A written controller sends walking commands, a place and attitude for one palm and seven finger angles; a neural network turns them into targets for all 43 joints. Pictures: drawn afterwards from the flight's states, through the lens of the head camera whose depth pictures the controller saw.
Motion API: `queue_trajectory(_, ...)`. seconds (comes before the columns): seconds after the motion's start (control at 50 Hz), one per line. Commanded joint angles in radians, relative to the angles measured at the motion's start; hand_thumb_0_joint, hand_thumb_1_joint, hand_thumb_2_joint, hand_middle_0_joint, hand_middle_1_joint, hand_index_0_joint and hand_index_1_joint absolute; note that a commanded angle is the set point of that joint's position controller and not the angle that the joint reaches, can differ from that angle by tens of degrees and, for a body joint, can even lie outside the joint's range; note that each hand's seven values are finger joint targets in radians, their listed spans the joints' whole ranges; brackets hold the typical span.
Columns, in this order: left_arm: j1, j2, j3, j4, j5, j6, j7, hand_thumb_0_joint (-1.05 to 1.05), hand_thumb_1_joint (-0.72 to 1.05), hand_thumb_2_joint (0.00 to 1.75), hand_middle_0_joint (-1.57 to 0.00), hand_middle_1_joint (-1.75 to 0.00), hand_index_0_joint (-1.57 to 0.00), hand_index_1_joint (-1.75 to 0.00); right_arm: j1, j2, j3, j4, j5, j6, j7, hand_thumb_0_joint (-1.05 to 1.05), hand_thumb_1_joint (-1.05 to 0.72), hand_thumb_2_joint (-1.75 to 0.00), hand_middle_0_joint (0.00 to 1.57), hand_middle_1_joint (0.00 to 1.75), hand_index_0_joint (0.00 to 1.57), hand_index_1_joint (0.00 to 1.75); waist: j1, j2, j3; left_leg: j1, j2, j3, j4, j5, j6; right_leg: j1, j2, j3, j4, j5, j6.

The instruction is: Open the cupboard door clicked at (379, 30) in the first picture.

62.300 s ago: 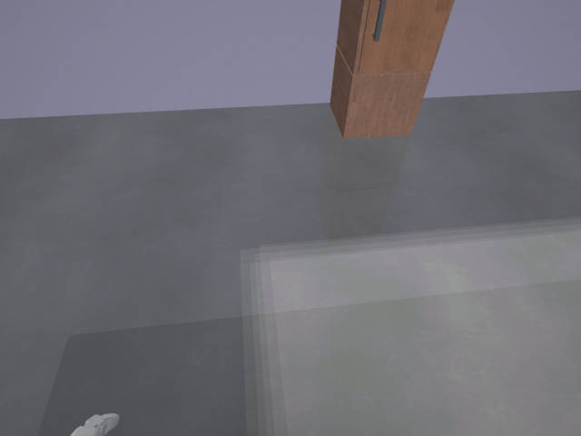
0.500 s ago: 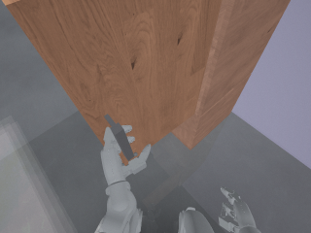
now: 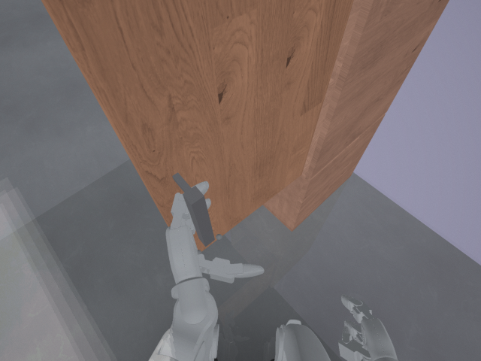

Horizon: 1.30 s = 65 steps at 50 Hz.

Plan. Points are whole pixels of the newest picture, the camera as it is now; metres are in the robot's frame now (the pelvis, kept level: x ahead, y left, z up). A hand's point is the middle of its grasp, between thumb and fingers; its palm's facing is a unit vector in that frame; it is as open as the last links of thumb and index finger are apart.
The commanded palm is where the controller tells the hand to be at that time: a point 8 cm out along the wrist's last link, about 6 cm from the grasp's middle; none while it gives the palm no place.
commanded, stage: slide the hand sideways off the handle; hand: left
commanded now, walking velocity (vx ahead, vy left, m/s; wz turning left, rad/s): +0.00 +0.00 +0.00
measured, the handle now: (194, 212) +0.35 +0.10 +0.02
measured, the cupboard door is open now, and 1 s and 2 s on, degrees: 87 91 91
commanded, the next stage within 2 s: draw the hand back to the body in 1.28 s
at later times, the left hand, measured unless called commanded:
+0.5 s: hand (218, 267) +0.26 +0.05 +0.02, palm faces -0.12 -0.99 +0.03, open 16.1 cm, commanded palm +0.24 +0.12 +0.02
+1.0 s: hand (184, 294) +0.22 +0.10 +0.02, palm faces -0.09 -1.00 -0.02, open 16.0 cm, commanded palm +0.19 +0.17 +0.02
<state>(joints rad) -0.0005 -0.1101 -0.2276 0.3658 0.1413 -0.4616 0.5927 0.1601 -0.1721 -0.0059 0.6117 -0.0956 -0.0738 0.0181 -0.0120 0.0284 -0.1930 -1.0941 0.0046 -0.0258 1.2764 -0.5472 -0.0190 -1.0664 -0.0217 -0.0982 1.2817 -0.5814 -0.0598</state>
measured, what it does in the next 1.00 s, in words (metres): stands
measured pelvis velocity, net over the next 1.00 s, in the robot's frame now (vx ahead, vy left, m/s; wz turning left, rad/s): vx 0.01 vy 0.00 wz -0.01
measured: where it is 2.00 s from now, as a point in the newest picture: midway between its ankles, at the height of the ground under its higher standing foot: outside the picture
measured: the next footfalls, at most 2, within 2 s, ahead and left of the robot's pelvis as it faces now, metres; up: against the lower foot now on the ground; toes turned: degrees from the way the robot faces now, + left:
none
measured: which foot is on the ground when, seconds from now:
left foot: down 0.00-1.00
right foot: down 0.00-1.00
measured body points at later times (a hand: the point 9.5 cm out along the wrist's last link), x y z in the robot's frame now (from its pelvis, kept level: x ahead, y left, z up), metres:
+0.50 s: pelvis +0.00 +0.01 -0.01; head +0.08 +0.00 +0.43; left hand +0.26 +0.10 +0.02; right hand +0.17 -0.22 -0.11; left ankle +0.03 +0.13 -0.62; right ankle +0.02 -0.09 -0.62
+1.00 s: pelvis +0.01 +0.00 -0.02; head +0.10 +0.00 +0.42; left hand +0.22 +0.15 +0.02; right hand +0.20 -0.22 -0.11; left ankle +0.03 +0.13 -0.62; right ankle +0.02 -0.09 -0.62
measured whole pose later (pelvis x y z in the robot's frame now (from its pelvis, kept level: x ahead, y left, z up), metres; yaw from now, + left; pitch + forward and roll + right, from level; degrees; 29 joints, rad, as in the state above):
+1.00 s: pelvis +0.01 +0.00 -0.02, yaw -1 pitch +21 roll +0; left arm 0.43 0.11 -0.15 -0.03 -0.05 -0.53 -0.03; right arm 0.17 -0.19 -0.01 0.44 -0.02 -0.02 0.00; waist 0.01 0.02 -0.19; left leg -1.14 0.01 -0.02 1.37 -0.61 -0.01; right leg -1.11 -0.02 -0.09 1.37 -0.63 -0.05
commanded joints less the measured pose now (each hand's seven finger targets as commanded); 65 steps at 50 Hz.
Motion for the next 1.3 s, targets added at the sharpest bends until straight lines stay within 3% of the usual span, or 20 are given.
queue_trajectory(0.0, -0.186, -0.136, -0.033, -0.202, 0.034, -0.053, 0.031, 0.00, -0.50, 0.30, -0.15, -0.30, -0.15, -0.30, -0.041, -0.098, -0.032, -0.138, 0.005, -0.048, 0.001, 0.00, -0.90, -0.90, 0.20, 0.30, 0.20, 0.30, -0.025, -0.073, -0.312, 0.208, -0.025, -0.010, -0.140, 0.206, 0.027, 0.179, 0.018, 0.042, -0.206, 0.247, 0.022)
queue_trajectory(0.06, -0.186, -0.152, -0.044, -0.203, 0.035, -0.044, 0.033, 0.00, -0.50, 0.30, -0.15, -0.30, -0.15, -0.30, -0.046, -0.097, -0.029, -0.139, 0.005, -0.050, 0.006, 0.00, -0.90, -0.90, 0.20, 0.30, 0.20, 0.30, -0.026, -0.072, -0.312, 0.215, -0.025, -0.010, -0.142, 0.198, 0.026, 0.172, 0.019, 0.036, -0.206, 0.233, 0.022)
queue_trajectory(0.08, -0.210, -0.018, -0.244, -0.238, 0.143, -0.087, -0.161, 0.00, -0.50, 0.30, -0.15, -0.30, -0.15, -0.30, 0.024, -0.143, -0.038, -0.138, 0.009, -0.036, 0.010, 0.00, -0.90, -0.90, 0.20, 0.30, 0.20, 0.30, -0.136, -0.092, -0.265, 0.204, -0.022, -0.007, -0.098, 0.194, 0.042, 0.131, -0.004, 0.065, -0.194, 0.289, 0.026)
queue_trajectory(0.1, -0.248, 0.049, -0.168, -0.310, 0.097, -0.132, -0.263, 0.00, -0.50, 0.30, -0.15, -0.30, -0.15, -0.30, 0.029, -0.136, -0.051, -0.159, 0.020, -0.025, 0.011, 0.00, -0.90, -0.90, 0.20, 0.30, 0.20, 0.30, -0.085, -0.054, -0.342, 0.200, -0.030, -0.002, -0.089, 0.204, 0.046, 0.185, -0.011, 0.083, -0.183, 0.320, 0.019)
queue_trajectory(0.12, -0.231, 0.102, -0.134, -0.312, 0.079, -0.153, -0.330, 0.00, -0.50, 0.30, -0.15, -0.30, -0.15, -0.30, 0.020, -0.137, -0.052, -0.165, 0.024, -0.016, 0.005, 0.00, -0.90, -0.90, 0.20, 0.30, 0.20, 0.30, -0.066, -0.053, -0.382, 0.197, -0.032, -0.001, -0.085, 0.214, 0.048, 0.225, -0.011, 0.101, -0.173, 0.354, 0.016)
queue_trajectory(0.18, -0.204, 0.077, -0.166, -0.355, -0.030, -0.170, -0.507, 0.00, -0.50, 0.30, -0.15, -0.30, -0.15, -0.30, 0.008, -0.137, -0.046, -0.213, 0.053, -0.015, -0.001, 0.00, -0.90, -0.90, 0.20, 0.30, 0.20, 0.30, -0.079, -0.050, -0.350, 0.196, -0.032, -0.007, -0.084, 0.178, 0.053, 0.200, -0.007, 0.104, -0.177, 0.305, 0.015)
queue_trajectory(0.22, -0.142, 0.041, -0.132, -0.338, -0.144, -0.143, -0.552, 0.00, -0.50, 0.30, -0.15, -0.30, -0.15, -0.30, -0.007, -0.138, -0.038, -0.235, 0.074, -0.017, -0.007, 0.00, -0.90, -0.90, 0.20, 0.30, 0.20, 0.30, -0.057, -0.064, -0.293, 0.194, -0.033, -0.012, -0.111, 0.129, 0.048, 0.191, 0.002, 0.093, -0.208, 0.221, 0.017)
queue_trajectory(0.26, -0.053, 0.039, -0.077, -0.345, -0.216, -0.105, -0.551, 0.00, -0.50, 0.30, -0.15, -0.30, -0.15, -0.30, -0.013, -0.141, -0.036, -0.257, 0.087, -0.011, -0.010, 0.00, -0.90, -0.90, 0.20, 0.30, 0.20, 0.30, -0.029, -0.088, -0.283, 0.199, -0.033, -0.012, -0.132, 0.130, 0.045, 0.209, 0.010, 0.084, -0.223, 0.193, 0.017)
queue_trajectory(0.3, -0.003, 0.042, -0.049, -0.361, -0.229, -0.080, -0.521, 0.00, -0.50, 0.30, -0.15, -0.30, -0.15, -0.30, -0.018, -0.142, -0.034, -0.277, 0.089, -0.003, -0.006, 0.00, -0.90, -0.90, 0.20, 0.30, 0.20, 0.30, -0.012, -0.098, -0.289, 0.201, -0.033, -0.012, -0.139, 0.150, 0.043, 0.207, 0.011, 0.070, -0.206, 0.199, 0.019)
queue_trajectory(0.34, 0.007, 0.092, -0.007, -0.380, -0.192, -0.085, -0.479, 0.00, -0.50, 0.30, -0.15, -0.30, -0.15, -0.30, -0.010, -0.146, -0.039, -0.277, 0.080, 0.004, -0.003, 0.00, -0.90, -0.90, 0.20, 0.30, 0.20, 0.30, -0.010, -0.140, -0.286, 0.168, -0.033, -0.012, -0.123, 0.156, 0.043, 0.204, 0.009, 0.074, -0.185, 0.206, 0.023)
queue_trajectory(0.4, 0.073, 0.116, -0.004, -0.391, -0.119, -0.113, -0.439, 0.00, -0.50, 0.30, -0.15, -0.30, -0.15, -0.30, -0.009, -0.139, -0.040, -0.285, 0.070, 0.010, 0.010, 0.00, -0.90, -0.90, 0.20, 0.30, 0.20, 0.30, 0.000, -0.107, -0.279, 0.151, -0.034, -0.010, -0.109, 0.169, 0.040, 0.170, 0.008, 0.074, -0.150, 0.214, 0.019)
queue_trajectory(0.48, 0.137, 0.156, 0.028, -0.414, -0.102, -0.134, -0.436, 0.00, -0.50, 0.30, -0.15, -0.30, -0.15, -0.30, -0.009, -0.136, -0.040, -0.301, 0.068, 0.024, 0.019, 0.00, -0.90, -0.90, 0.20, 0.30, 0.20, 0.30, 0.009, -0.089, -0.259, 0.128, -0.037, 0.001, -0.106, 0.139, 0.038, 0.173, 0.011, 0.089, -0.158, 0.186, 0.015)
queue_trajectory(0.56, 0.202, 0.165, 0.034, -0.473, -0.120, -0.138, -0.464, 0.00, -0.50, 0.30, -0.15, -0.30, -0.15, -0.30, -0.012, -0.132, -0.039, -0.314, 0.073, 0.033, 0.014, 0.00, -0.90, -0.90, 0.20, 0.30, 0.20, 0.30, 0.019, -0.051, -0.276, 0.148, -0.037, 0.004, -0.108, 0.154, 0.035, 0.185, 0.015, 0.089, -0.153, 0.213, 0.013)
queue_trajectory(0.68, 0.253, 0.174, 0.051, -0.511, -0.177, -0.120, -0.515, 0.00, -0.50, 0.30, -0.15, -0.30, -0.15, -0.30, -0.007, -0.138, -0.035, -0.318, 0.081, 0.030, -0.005, 0.00, -0.90, -0.90, 0.20, 0.30, 0.20, 0.30, -0.007, -0.088, -0.249, 0.132, -0.035, -0.008, -0.096, 0.152, 0.040, 0.183, 0.023, 0.081, -0.159, 0.217, 0.021)
queue_trajectory(0.8, 0.381, 0.217, 0.109, -0.555, -0.199, -0.135, -0.553, 0.00, -0.50, 0.30, -0.15, -0.30, -0.15, -0.30, -0.011, -0.129, -0.039, -0.320, 0.081, 0.017, -0.014, 0.00, -0.90, -0.90, 0.20, 0.30, 0.20, 0.30, 0.021, -0.074, -0.296, 0.122, -0.036, 0.000, -0.072, 0.204, 0.037, 0.218, 0.022, 0.090, -0.132, 0.292, 0.023)
queue_trajectory(0.88, 0.447, 0.255, 0.157, -0.573, -0.214, -0.132, -0.578, 0.00, -0.50, 0.30, -0.15, -0.30, -0.15, -0.30, -0.014, -0.125, -0.043, -0.323, 0.083, 0.017, -0.019, 0.00, -0.90, -0.90, 0.20, 0.30, 0.20, 0.30, 0.028, -0.076, -0.280, 0.090, -0.036, 0.003, -0.060, 0.208, 0.036, 0.242, 0.022, 0.105, -0.134, 0.308, 0.024)
queue_trajectory(1.0, 0.481, 0.266, 0.179, -0.610, -0.252, -0.150, -0.632, 0.00, -0.50, 0.30, -0.15, -0.30, -0.15, -0.30, -0.026, -0.126, -0.048, -0.320, 0.088, 0.006, -0.032, 0.00, -0.90, -0.90, 0.20, 0.30, 0.20, 0.30, 0.011, -0.079, -0.257, 0.067, -0.033, 0.003, -0.031, 0.196, 0.036, 0.222, 0.019, 0.119, -0.134, 0.309, 0.034)
queue_trajectory(1.08, 0.547, 0.300, 0.241, -0.614, -0.292, -0.156, -0.677, 0.00, -0.50, 0.30, -0.15, -0.30, -0.15, -0.30, -0.029, -0.123, -0.055, -0.310, 0.092, 0.000, -0.041, 0.00, -0.90, -0.90, 0.20, 0.30, 0.20, 0.30, 0.024, -0.071, -0.278, 0.043, -0.033, 0.001, -0.015, 0.208, 0.033, 0.251, 0.016, 0.135, -0.130, 0.345, 0.037)
queue_trajectory(1.14, 0.517, 0.309, 0.230, -0.626, -0.302, -0.163, -0.717, 0.00, -0.50, 0.30, -0.15, -0.30, -0.15, -0.30, -0.032, -0.130, -0.056, -0.309, 0.095, -0.005, -0.050, 0.00, -0.90, -0.90, 0.20, 0.30, 0.20, 0.30, 0.000, -0.085, -0.247, 0.016, -0.029, 0.001, 0.006, 0.168, 0.035, 0.220, 0.009, 0.155, -0.142, 0.294, 0.047)
queue_trajectory(1.28, 0.498, 0.312, 0.215, -0.676, -0.355, -0.156, -0.812, 0.00, -0.50, 0.30, -0.15, -0.30, -0.15, -0.30, -0.033, -0.148, -0.059, -0.311, 0.100, -0.028, -0.065, 0.00, -0.90, -0.90, 0.20, 0.30, 0.20, 0.30, -0.014, -0.044, -0.252, 0.015, -0.026, -0.011, 0.026, 0.147, 0.045, 0.159, 0.020, 0.143, -0.129, 0.199, 0.036)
